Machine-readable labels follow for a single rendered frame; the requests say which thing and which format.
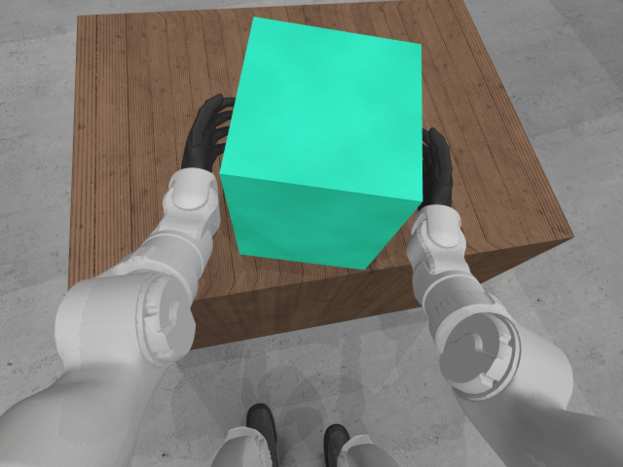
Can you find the robot right upper arm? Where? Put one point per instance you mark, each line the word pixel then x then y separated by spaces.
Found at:
pixel 514 386

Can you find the robot right hand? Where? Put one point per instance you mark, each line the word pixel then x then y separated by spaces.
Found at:
pixel 437 180

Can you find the right robot forearm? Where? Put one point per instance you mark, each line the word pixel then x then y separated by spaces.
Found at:
pixel 442 281

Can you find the pedestal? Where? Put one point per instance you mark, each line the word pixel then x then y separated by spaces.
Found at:
pixel 140 81

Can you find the carton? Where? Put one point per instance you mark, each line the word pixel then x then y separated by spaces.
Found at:
pixel 323 159

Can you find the right robot thigh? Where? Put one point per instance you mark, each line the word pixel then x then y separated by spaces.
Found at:
pixel 366 455

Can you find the left robot forearm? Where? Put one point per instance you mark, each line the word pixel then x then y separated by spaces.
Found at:
pixel 182 243

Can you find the robot left foot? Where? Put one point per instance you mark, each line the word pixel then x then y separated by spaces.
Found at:
pixel 260 418

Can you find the robot left upper arm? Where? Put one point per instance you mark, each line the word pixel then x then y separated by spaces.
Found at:
pixel 116 336

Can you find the robot left hand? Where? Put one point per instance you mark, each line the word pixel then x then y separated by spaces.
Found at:
pixel 200 149

